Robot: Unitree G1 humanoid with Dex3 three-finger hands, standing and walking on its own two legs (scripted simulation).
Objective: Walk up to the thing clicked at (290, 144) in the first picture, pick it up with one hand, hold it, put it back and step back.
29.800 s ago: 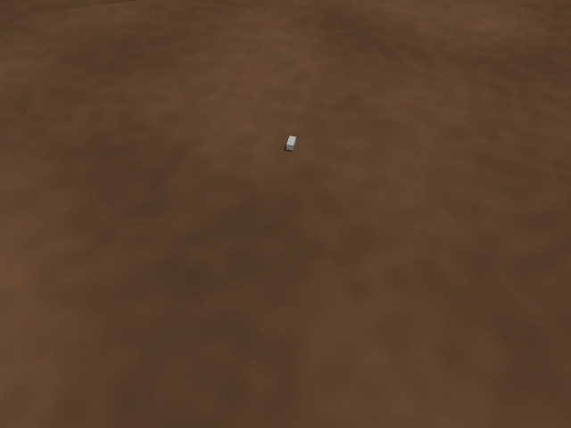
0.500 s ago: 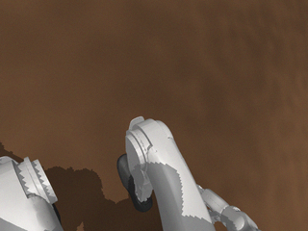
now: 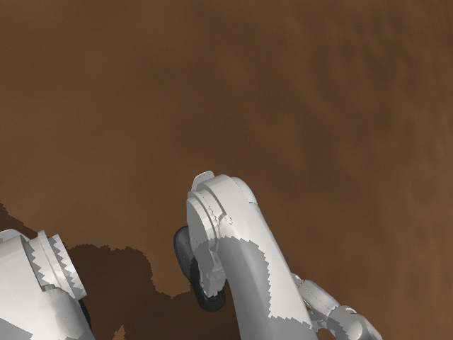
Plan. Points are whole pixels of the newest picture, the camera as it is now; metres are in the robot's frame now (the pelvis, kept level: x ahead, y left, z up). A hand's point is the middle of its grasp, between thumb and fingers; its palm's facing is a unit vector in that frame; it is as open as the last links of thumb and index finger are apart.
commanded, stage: settle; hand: left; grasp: from above
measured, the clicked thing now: out of the picture +0.44 +0.35 -0.28
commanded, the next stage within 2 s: lift in 0.72 s
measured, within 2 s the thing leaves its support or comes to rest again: leaves its support in 0.10 s
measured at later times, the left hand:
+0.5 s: hand out of the picture +0.43 +0.36 -0.16, palm faces -0.44 -0.09 -0.89, open 6.7 cm
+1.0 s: hand out of the picture +0.42 +0.36 -0.10, palm faces -0.45 -0.09 -0.89, open 6.7 cm
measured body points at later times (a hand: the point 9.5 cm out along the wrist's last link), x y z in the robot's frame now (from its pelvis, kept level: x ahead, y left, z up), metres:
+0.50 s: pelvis +0.00 +0.00 +0.02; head +0.23 +0.12 +0.39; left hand +0.45 +0.36 -0.11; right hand +0.11 -0.25 -0.07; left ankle +0.06 +0.14 -0.26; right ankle +0.11 -0.12 -0.26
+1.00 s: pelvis -0.01 -0.01 +0.04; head +0.20 +0.10 +0.42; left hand +0.44 +0.36 -0.05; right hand +0.08 -0.27 -0.05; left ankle +0.06 +0.14 -0.26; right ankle +0.11 -0.12 -0.26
